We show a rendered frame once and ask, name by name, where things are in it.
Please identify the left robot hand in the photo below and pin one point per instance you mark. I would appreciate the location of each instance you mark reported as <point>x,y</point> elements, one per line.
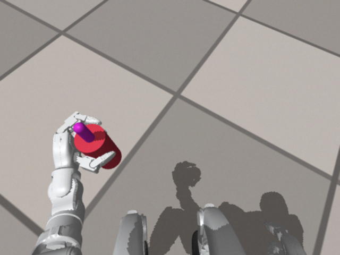
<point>65,154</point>

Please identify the bottle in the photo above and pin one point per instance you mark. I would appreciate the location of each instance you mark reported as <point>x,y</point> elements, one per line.
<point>93,141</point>

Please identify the right robot hand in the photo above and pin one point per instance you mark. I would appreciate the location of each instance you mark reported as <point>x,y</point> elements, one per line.
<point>289,244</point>

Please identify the left robot arm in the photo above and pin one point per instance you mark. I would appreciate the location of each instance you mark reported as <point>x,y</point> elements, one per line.
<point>62,235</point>

